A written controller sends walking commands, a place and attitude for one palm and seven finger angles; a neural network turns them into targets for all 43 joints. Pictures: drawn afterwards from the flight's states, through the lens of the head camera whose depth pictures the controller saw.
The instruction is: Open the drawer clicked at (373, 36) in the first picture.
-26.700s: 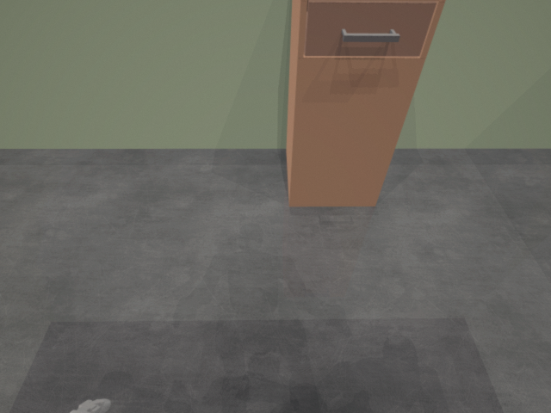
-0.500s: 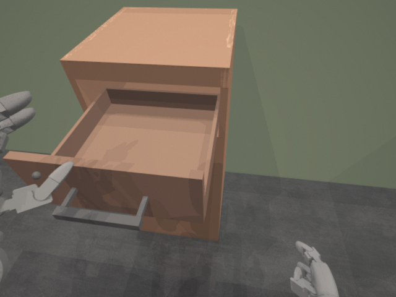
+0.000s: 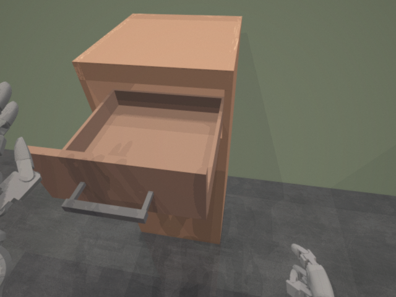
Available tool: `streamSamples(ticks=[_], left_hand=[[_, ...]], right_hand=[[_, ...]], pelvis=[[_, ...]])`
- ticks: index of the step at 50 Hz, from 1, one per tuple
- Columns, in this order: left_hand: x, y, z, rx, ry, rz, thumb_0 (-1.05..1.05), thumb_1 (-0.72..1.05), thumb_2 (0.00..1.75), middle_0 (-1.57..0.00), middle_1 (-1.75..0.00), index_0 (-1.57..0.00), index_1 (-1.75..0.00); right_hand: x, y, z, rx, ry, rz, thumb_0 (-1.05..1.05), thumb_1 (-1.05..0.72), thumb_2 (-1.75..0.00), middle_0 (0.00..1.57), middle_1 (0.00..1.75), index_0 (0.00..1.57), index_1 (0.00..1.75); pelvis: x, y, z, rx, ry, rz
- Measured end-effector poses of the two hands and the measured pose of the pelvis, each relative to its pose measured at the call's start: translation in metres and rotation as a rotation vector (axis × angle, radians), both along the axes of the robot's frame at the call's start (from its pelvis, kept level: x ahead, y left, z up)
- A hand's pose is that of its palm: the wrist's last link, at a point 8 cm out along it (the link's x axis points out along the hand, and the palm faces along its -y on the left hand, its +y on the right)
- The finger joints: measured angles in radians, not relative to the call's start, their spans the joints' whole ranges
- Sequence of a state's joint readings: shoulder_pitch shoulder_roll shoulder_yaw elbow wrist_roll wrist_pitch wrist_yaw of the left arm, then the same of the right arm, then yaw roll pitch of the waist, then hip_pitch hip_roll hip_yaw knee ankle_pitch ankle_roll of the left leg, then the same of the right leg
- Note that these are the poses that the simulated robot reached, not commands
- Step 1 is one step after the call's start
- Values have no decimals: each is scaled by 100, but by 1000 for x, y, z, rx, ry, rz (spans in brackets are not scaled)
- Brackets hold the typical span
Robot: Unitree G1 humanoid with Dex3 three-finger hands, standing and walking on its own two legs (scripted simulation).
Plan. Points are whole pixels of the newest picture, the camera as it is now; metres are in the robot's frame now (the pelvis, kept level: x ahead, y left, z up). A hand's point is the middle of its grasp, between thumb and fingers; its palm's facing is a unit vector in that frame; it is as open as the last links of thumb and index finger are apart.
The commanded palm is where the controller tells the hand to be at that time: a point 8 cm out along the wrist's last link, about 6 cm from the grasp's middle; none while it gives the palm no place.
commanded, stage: step back with the hand held close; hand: left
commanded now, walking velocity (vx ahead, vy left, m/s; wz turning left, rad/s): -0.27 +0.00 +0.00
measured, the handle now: (109, 201) +0.27 +0.23 +0.06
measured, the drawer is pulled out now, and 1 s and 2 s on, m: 0.29 0.29 0.29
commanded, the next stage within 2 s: stop stepping back and stand still in 1.28 s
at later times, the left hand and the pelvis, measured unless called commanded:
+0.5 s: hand (11, 198) +0.15 +0.25 +0.24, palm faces +0.43 -0.71 -0.56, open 7.4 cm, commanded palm +0.08 +0.30 +0.25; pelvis -0.05 +0.03 -0.01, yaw +0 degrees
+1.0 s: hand out of the picture +0.10 +0.26 +0.25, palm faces +0.45 -0.77 -0.46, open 7.4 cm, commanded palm +0.03 +0.31 +0.25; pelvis -0.11 +0.03 -0.01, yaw -1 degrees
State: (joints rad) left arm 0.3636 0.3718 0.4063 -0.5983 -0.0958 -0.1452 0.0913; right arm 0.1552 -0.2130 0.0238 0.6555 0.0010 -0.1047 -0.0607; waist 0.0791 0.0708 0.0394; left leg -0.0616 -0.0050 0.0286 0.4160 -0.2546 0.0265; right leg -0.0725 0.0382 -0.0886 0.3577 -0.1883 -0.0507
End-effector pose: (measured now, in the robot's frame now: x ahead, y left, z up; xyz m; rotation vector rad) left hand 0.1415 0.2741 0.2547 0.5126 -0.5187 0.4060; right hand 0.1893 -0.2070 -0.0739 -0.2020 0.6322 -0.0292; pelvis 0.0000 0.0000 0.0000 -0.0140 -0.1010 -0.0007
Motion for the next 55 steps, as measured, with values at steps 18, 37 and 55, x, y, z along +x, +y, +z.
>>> streamSamples(ticks=[18,37,55], left_hand=[[-6,7,-2,224,68,-90,2,89,90,-21,-30,-22,-30],[-57,29,-3,206,-138,-67,1,89,90,-21,-30,-22,-30],[-102,-5,0,236,-40,-176,2,89,90,-21,-30,-21,-30]], right_hand=[[-58,-22,-8,-70,94,-150,1,-91,-90,20,30,20,30],[-99,4,-13,-105,69,-113,1,-90,-90,21,30,20,30],[-130,13,-3,-24,13,-19,1,-90,-90,21,30,20,30]], pelvis=[[-31,20,-8,2,131,-4],[-72,37,-24,-19,115,6],[-142,15,-15,-25,184,-54]])
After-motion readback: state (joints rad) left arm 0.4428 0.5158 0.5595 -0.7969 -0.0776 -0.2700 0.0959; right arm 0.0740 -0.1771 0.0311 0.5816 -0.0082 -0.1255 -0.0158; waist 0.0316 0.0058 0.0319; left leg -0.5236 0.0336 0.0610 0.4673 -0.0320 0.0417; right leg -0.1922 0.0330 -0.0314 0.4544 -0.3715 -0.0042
